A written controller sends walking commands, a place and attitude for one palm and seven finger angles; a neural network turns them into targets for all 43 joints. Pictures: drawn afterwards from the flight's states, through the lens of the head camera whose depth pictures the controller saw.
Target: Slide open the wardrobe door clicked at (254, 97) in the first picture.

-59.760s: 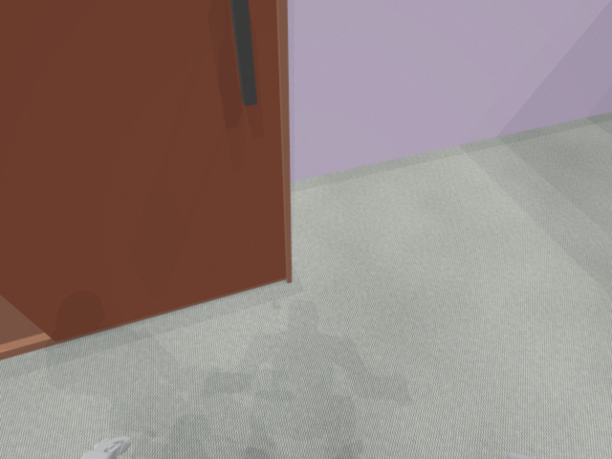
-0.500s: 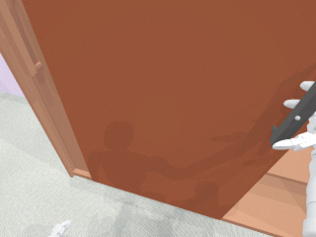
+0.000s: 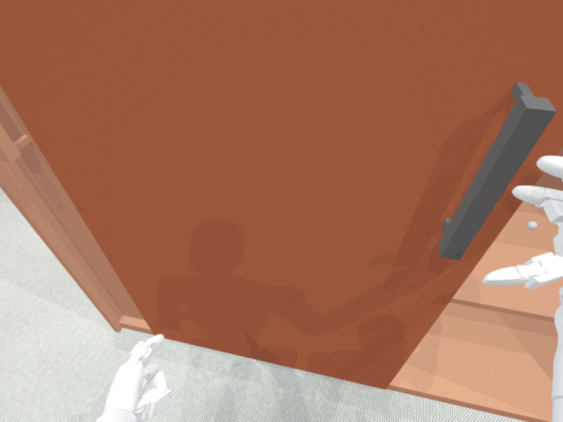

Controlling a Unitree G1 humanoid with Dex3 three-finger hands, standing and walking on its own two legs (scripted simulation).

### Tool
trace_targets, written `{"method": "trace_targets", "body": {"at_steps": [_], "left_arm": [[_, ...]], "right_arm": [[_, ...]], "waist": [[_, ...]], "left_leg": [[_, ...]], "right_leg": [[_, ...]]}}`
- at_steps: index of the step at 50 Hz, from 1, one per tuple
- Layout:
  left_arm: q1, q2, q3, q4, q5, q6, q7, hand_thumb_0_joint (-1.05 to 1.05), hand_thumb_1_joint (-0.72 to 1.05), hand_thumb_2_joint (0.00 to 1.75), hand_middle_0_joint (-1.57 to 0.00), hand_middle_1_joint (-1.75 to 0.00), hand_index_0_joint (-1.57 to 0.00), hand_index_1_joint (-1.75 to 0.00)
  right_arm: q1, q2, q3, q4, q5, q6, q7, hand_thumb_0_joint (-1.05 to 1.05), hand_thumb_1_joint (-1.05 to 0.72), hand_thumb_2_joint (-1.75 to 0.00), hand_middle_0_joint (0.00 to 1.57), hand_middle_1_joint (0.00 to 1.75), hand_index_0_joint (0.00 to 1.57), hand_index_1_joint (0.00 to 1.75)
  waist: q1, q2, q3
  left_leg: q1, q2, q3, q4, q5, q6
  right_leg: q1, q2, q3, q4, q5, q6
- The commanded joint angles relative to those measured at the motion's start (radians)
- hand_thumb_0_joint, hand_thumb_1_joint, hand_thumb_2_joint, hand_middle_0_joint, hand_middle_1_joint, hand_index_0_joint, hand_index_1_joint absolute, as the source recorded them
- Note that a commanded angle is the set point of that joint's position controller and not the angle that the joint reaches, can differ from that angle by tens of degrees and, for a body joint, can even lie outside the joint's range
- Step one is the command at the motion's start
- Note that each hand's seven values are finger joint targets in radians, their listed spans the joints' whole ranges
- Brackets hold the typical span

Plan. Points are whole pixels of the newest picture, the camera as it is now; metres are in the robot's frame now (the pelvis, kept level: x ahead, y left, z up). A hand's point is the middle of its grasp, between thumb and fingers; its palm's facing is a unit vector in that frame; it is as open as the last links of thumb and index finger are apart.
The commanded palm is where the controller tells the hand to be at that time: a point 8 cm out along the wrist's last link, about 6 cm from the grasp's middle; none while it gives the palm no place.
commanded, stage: slip the hand off the handle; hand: right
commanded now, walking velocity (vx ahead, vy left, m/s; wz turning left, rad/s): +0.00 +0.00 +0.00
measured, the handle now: (480, 181) +0.37 -0.25 +0.19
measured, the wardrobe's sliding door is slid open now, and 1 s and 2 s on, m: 0.62 0.62 0.62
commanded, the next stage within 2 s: draw the hand back to the body in 1.06 s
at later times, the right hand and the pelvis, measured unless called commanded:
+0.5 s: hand (555, 284) +0.22 -0.26 +0.19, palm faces +0.33 +0.94 -0.07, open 14.7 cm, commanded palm +0.19 -0.30 +0.18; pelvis -0.03 +0.00 +0.00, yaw +0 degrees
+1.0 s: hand out of the picture +0.17 -0.26 +0.18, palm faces +0.32 +0.94 -0.10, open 14.7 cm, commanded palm +0.14 -0.30 +0.18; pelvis -0.01 +0.02 +0.00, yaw -2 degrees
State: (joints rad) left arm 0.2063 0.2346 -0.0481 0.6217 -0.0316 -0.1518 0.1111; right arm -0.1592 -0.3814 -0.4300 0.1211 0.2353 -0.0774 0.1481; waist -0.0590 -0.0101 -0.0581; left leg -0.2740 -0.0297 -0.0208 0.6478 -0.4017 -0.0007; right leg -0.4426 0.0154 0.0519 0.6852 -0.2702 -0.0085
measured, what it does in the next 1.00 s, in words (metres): stands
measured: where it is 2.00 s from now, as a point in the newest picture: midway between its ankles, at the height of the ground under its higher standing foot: outside the picture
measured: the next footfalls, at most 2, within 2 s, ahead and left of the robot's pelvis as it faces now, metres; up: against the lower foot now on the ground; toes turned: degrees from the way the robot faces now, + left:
none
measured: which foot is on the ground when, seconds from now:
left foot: down 0.00-1.00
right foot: down 0.00-1.00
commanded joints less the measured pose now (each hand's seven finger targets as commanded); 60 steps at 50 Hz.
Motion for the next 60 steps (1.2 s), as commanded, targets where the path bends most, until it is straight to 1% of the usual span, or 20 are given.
{"method": "trace_targets", "body": {"at_steps": [1,2,3,6,10,12,15,17,20,26,29,34,38,43,45,48,56,57,59,60], "left_arm": [[-0.074,0.140,0.052,-0.122,-0.003,-0.057,0.026,0.00,0.90,0.90,-0.20,-0.30,-0.20,-0.30],[-0.073,0.144,0.051,-0.117,-0.006,-0.058,0.032,0.00,0.90,0.90,-0.20,-0.30,-0.20,-0.30],[-0.079,0.145,0.049,-0.116,-0.008,-0.060,0.035,0.00,0.90,0.90,-0.20,-0.30,-0.20,-0.30],[-0.098,0.138,0.046,-0.138,-0.009,-0.076,0.029,0.00,0.90,0.90,-0.20,-0.30,-0.20,-0.30],[-0.113,0.130,0.046,-0.163,-0.002,-0.096,0.003,0.00,0.90,0.90,-0.20,-0.30,-0.20,-0.30],[-0.114,0.136,0.046,-0.157,0.005,-0.097,-0.002,0.00,0.90,0.90,-0.20,-0.30,-0.20,-0.30],[-0.131,0.126,0.044,-0.161,0.007,-0.101,-0.011,0.00,0.90,0.90,-0.20,-0.30,-0.20,-0.30],[-0.136,0.128,0.042,-0.151,0.010,-0.101,-0.008,0.00,0.90,0.90,-0.20,-0.30,-0.20,-0.30],[-0.146,0.118,0.034,-0.149,0.008,-0.113,-0.004,0.00,0.90,0.90,-0.20,-0.30,-0.20,-0.30],[-0.150,0.122,0.023,-0.126,-0.001,-0.137,0.025,0.00,0.90,0.90,-0.20,-0.30,-0.20,-0.30],[-0.152,0.122,0.023,-0.120,-0.001,-0.144,0.038,0.00,0.90,0.90,-0.20,-0.30,-0.20,-0.30],[-0.166,0.105,0.020,-0.138,0.000,-0.156,0.029,0.00,0.90,0.90,-0.20,-0.30,-0.20,-0.30],[-0.158,0.105,0.025,-0.147,0.000,-0.169,0.015,0.00,0.90,0.90,-0.20,-0.30,-0.20,-0.30],[-0.139,0.116,0.034,-0.134,-0.004,-0.188,0.023,0.00,0.90,0.90,-0.20,-0.30,-0.20,-0.30],[-0.128,0.120,0.035,-0.125,-0.005,-0.193,0.032,0.00,0.90,0.90,-0.20,-0.30,-0.20,-0.30],[-0.125,0.125,0.035,-0.112,-0.008,-0.206,0.044,0.00,0.90,0.90,-0.20,-0.30,-0.20,-0.30],[-0.124,0.119,0.035,-0.127,-0.003,-0.220,0.040,0.00,0.90,0.90,-0.20,-0.30,-0.20,-0.30],[-0.120,0.123,0.036,-0.124,0.000,-0.220,0.037,0.00,0.90,0.90,-0.20,-0.30,-0.20,-0.30],[-0.122,0.116,0.035,-0.132,-0.001,-0.213,0.030,0.00,0.90,0.90,-0.20,-0.30,-0.20,-0.30],[-0.136,0.126,0.031,-0.143,-0.029,-0.209,0.035,0.00,0.90,0.90,-0.20,-0.30,-0.20,-0.30]], "right_arm": [[-0.381,-0.252,-0.024,-0.212,0.020,-0.089,0.036,0.00,0.55,-0.20,0.25,1.15,0.25,1.15],[-0.368,-0.260,-0.035,-0.179,0.026,-0.077,0.041,0.00,0.55,-0.20,0.25,1.15,0.25,1.15],[-0.391,-0.258,-0.027,-0.171,0.032,-0.067,0.046,0.00,0.55,-0.20,0.25,1.15,0.25,1.15],[-0.266,-0.200,-0.004,-0.192,0.049,-0.031,0.047,0.00,0.55,-0.20,0.25,1.15,0.25,1.15],[-0.117,-0.170,-0.009,-0.331,0.050,-0.032,0.005,0.00,0.55,-0.20,0.25,1.15,0.25,1.15],[-0.062,-0.223,-0.077,-0.368,0.050,-0.046,-0.029,0.00,0.55,-0.20,0.25,1.15,0.25,1.15],[-0.012,-0.177,-0.062,-0.429,0.048,-0.062,-0.061,0.00,0.55,-0.20,0.25,1.15,0.25,1.15],[-0.035,-0.193,-0.064,-0.467,0.035,-0.066,-0.080,0.00,0.55,-0.20,0.25,1.15,0.25,1.15],[-0.034,-0.127,0.011,-0.497,0.026,-0.070,-0.078,0.00,0.55,-0.20,0.25,1.15,0.25,1.15],[-0.055,-0.119,0.060,-0.461,0.035,-0.053,-0.031,0.00,0.55,-0.20,0.25,1.15,0.25,1.15],[-0.025,-0.171,-0.004,-0.430,0.056,-0.044,-0.016,0.00,0.55,-0.20,0.25,1.15,0.25,1.15],[0.103,-0.203,-0.084,-0.487,0.088,-0.054,0.000,0.00,0.55,-0.20,0.25,1.15,0.25,1.15],[0.249,-0.191,-0.112,-0.535,0.114,-0.067,0.023,0.00,0.55,-0.20,0.25,1.15,0.25,1.15],[0.228,-0.170,-0.097,-0.557,0.143,-0.078,0.064,0.00,0.55,-0.20,0.25,1.15,0.25,1.15],[0.245,-0.183,-0.113,-0.533,0.156,-0.079,0.080,0.00,0.55,-0.20,0.25,1.15,0.25,1.15],[0.186,-0.189,-0.096,-0.528,0.153,-0.081,0.094,0.00,0.55,-0.20,0.25,1.15,0.25,1.15],[0.263,-0.181,-0.115,-0.578,0.158,-0.085,0.096,0.00,0.55,-0.20,0.25,1.15,0.25,1.15],[0.290,-0.200,-0.142,-0.567,0.163,-0.080,0.090,0.00,0.55,-0.20,0.25,1.15,0.25,1.15],[0.313,-0.179,-0.137,-0.582,0.166,-0.072,0.085,0.00,0.55,-0.20,0.25,1.15,0.25,1.15],[0.378,-0.224,-0.138,-0.459,0.177,0.081,0.106,0.00,0.55,-0.20,0.25,1.15,0.25,1.15]], "waist": [[0.048,-0.128,-0.211],[0.044,-0.095,-0.185],[0.047,-0.106,-0.180],[0.015,-0.111,-0.181],[-0.017,-0.088,-0.219],[-0.030,-0.039,-0.210],[-0.020,-0.038,-0.167],[-0.014,-0.065,-0.142],[0.007,-0.119,-0.095],[0.025,-0.060,-0.022],[0.007,-0.014,-0.035],[-0.030,-0.066,-0.090],[-0.036,-0.062,-0.073],[-0.012,-0.048,-0.031],[-0.011,-0.005,-0.022],[-0.003,-0.038,-0.003],[-0.032,-0.058,-0.109],[-0.039,-0.035,-0.116],[-0.041,-0.063,-0.116],[-0.059,-0.067,-0.141]], "left_leg": [[-0.145,-0.006,0.056,-0.101,0.206,0.029],[-0.141,-0.009,0.056,-0.112,0.187,0.030],[-0.146,-0.004,0.057,-0.115,0.170,0.030],[-0.121,-0.001,0.066,-0.114,0.151,0.033],[-0.089,-0.002,0.076,-0.101,0.177,0.033],[-0.068,-0.008,0.076,-0.106,0.177,0.032],[-0.091,-0.007,0.079,-0.108,0.144,0.027],[-0.102,-0.008,0.071,-0.116,0.117,0.026],[-0.130,-0.003,0.064,-0.127,0.067,0.026],[-0.148,0.003,0.046,-0.166,-0.039,0.018],[-0.130,0.007,0.034,-0.191,-0.063,0.015],[-0.081,0.016,0.023,-0.195,0.005,0.017],[-0.067,0.019,0.019,-0.187,0.110,0.012],[-0.104,0.018,0.014,-0.186,0.154,0.003],[-0.109,0.020,0.008,-0.191,0.134,-0.002],[-0.125,0.020,0.004,-0.191,0.111,0.000],[-0.074,0.016,0.034,-0.133,0.224,0.007],[-0.059,0.016,0.033,-0.132,0.241,0.006],[-0.066,0.015,0.043,-0.121,0.254,0.009],[-0.026,0.023,0.039,-0.133,0.246,0.014]], "right_leg": [[0.310,-0.030,0.022,-0.113,0.160,-0.008],[0.288,-0.031,0.027,-0.121,0.124,-0.011],[0.283,-0.029,0.032,-0.134,0.095,-0.009],[0.271,-0.028,0.052,-0.162,0.043,-0.004],[0.287,-0.034,0.054,-0.168,0.085,-0.002],[0.262,-0.036,0.044,-0.170,0.084,-0.002],[0.245,-0.033,0.030,-0.179,0.039,-0.001],[0.234,-0.033,0.025,-0.182,-0.011,-0.003],[0.232,-0.025,0.025,-0.193,-0.092,-0.003],[0.196,-0.015,0.032,-0.203,-0.226,-0.011],[0.191,-0.009,0.022,-0.190,-0.198,-0.015],[0.206,-0.001,-0.005,-0.153,-0.070,-0.014],[0.195,0.000,-0.022,-0.118,0.021,-0.015],[0.201,0.001,-0.021,-0.099,0.041,-0.019],[0.186,0.004,-0.017,-0.098,0.028,-0.020],[0.189,0.003,-0.009,-0.095,0.014,-0.022],[0.215,0.007,-0.002,-0.095,0.094,-0.022],[0.205,0.006,-0.002,-0.088,0.103,-0.021],[0.207,0.006,-0.003,-0.092,0.116,-0.018],[0.204,-0.005,0.003,-0.124,0.088,-0.018]]}}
